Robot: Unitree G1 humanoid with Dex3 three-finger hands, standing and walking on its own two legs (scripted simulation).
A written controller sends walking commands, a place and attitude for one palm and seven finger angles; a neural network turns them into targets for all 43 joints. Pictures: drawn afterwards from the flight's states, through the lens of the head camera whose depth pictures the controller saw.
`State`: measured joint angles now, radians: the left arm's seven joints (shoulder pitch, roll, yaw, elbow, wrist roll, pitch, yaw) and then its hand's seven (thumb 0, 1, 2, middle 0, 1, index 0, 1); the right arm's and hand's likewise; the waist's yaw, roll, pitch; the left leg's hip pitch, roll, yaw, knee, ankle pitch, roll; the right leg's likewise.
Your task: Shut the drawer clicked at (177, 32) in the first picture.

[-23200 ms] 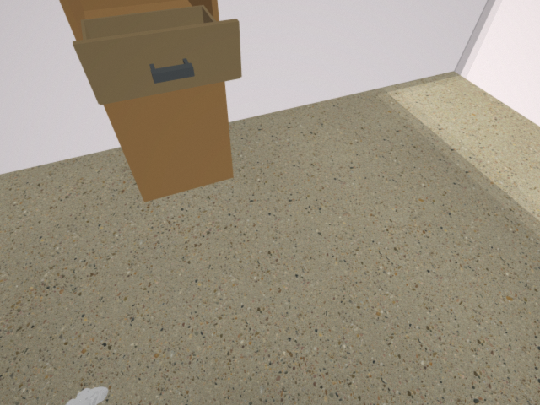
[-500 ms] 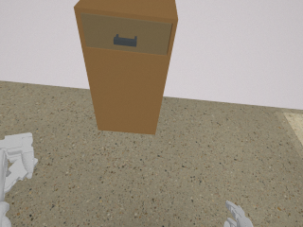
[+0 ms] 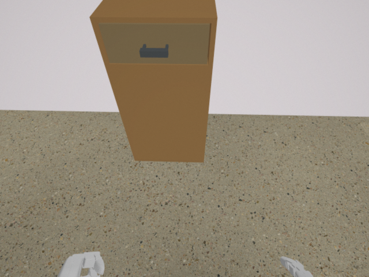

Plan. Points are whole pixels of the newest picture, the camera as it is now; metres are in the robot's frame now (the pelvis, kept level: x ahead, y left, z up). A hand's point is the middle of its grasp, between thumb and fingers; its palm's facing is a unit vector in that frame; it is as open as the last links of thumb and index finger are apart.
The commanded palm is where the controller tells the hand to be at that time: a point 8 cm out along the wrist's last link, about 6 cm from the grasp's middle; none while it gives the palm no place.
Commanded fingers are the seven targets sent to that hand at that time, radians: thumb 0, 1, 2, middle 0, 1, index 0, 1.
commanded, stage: let the arm hang, fingers relaxed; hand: left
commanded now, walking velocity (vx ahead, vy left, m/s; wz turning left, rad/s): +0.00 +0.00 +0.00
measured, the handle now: (154, 49) +0.88 +0.15 +0.05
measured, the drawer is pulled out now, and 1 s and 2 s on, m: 0.00 0.00 0.00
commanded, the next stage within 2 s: look to check the result in 0.90 s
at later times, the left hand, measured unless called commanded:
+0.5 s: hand out of the picture -0.01 +0.18 -0.15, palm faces +0.02 -0.97 -0.24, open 6.5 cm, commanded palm none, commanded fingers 0.00 0.90 0.90 -0.20 -0.30 -0.20 -0.30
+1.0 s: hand out of the picture +0.00 +0.15 -0.16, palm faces +0.03 -0.98 -0.19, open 7.3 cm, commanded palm none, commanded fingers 0.00 0.90 0.90 -0.20 -0.30 -0.20 -0.30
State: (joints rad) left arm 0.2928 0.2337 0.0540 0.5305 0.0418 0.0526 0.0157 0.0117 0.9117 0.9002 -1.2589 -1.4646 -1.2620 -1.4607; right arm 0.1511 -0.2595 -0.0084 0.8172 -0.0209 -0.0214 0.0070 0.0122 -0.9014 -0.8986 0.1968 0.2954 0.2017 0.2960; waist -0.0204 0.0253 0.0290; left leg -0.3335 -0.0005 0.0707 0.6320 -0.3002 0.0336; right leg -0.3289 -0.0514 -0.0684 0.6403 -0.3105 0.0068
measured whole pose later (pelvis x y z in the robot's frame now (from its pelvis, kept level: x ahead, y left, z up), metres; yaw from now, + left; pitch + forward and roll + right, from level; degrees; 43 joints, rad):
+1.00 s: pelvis +0.01 -0.02 +0.02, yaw +0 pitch -2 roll +0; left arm 0.27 0.13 0.01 1.15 0.01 0.00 0.03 0.01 0.92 0.90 -0.20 -0.30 -0.20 -0.30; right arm 0.31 -0.11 -0.01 1.15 -0.01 0.01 -0.04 0.01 -0.90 -0.90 0.19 0.29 0.20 0.30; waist -0.01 0.01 0.05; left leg -0.18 0.02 0.06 0.41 -0.20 0.01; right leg -0.17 -0.02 -0.08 0.41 -0.21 -0.02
